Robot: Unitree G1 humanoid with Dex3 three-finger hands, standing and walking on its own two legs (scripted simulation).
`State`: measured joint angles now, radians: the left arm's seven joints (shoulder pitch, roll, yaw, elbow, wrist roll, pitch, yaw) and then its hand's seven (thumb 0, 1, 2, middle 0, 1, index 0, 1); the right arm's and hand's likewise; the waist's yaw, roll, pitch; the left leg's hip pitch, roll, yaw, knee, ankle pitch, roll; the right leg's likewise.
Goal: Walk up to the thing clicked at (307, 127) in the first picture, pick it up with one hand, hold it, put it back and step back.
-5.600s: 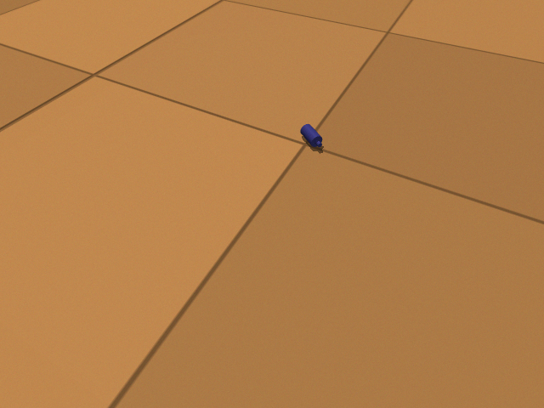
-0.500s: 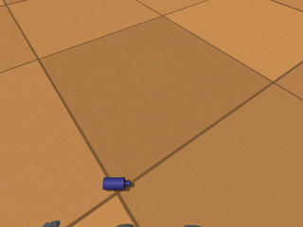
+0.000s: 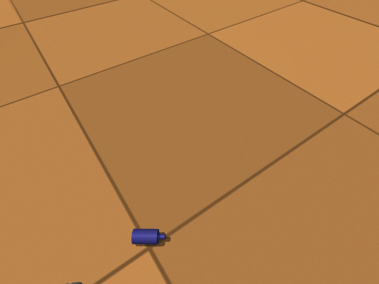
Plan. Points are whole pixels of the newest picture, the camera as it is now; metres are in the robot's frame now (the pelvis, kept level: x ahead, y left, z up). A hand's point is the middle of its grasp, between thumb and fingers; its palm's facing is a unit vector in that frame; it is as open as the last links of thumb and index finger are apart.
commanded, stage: walk up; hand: left
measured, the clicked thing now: (149, 236) +0.47 +0.24 -0.74
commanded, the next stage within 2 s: stand in 0.96 s
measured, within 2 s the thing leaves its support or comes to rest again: neither
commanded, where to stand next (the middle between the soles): +0.09 +0.02 m, yaw -1 degrees
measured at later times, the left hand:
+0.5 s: hand out of the picture +0.10 +0.27 -0.15, palm faces +0.00 -0.94 -0.34, open 7.4 cm
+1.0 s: hand out of the picture +0.10 +0.26 -0.15, palm faces +0.00 -0.94 -0.34, open 7.4 cm
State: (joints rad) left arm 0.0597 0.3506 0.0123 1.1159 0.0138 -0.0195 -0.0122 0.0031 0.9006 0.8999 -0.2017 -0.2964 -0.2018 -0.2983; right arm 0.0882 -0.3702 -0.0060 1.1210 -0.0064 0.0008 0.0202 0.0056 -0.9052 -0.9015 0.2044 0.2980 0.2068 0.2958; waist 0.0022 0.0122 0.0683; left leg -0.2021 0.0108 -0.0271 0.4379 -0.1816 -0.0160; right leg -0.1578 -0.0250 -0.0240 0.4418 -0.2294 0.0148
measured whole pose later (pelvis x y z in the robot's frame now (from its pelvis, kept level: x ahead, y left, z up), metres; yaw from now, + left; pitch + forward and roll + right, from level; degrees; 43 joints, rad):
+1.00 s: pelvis +0.02 +0.01 +0.01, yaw +1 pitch -2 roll +0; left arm 0.08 0.34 0.01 1.14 0.02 -0.02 0.00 0.00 0.90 0.90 -0.20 -0.30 -0.20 -0.30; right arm 0.07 -0.34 -0.02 1.13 -0.01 0.00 0.01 0.01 -0.90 -0.90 0.20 0.30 0.21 0.30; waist 0.00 0.00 0.05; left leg -0.15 -0.01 -0.04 0.35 -0.16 0.00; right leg -0.08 -0.04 -0.04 0.33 -0.21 0.03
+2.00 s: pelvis +0.03 -0.01 +0.01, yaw +0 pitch -2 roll +0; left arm 0.11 0.35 0.00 1.13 0.01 -0.01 -0.01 0.00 0.90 0.90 -0.20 -0.30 -0.20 -0.30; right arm 0.10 -0.35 0.00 1.15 0.00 -0.01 0.00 0.01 -0.90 -0.90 0.21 0.30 0.21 0.30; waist 0.00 0.00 0.05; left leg -0.12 0.02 -0.03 0.31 -0.16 -0.03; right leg -0.08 -0.02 -0.03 0.32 -0.21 0.00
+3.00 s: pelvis +0.03 +0.00 +0.01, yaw +0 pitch -2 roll +0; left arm 0.12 0.35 0.00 1.12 0.01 -0.01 -0.01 0.00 0.90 0.90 -0.20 -0.30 -0.20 -0.30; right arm 0.10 -0.35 0.00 1.13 0.00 -0.01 0.00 0.01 -0.90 -0.90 0.21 0.30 0.21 0.30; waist 0.00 -0.01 0.05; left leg -0.12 0.01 -0.02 0.32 -0.17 -0.02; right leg -0.07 -0.02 -0.02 0.31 -0.21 0.01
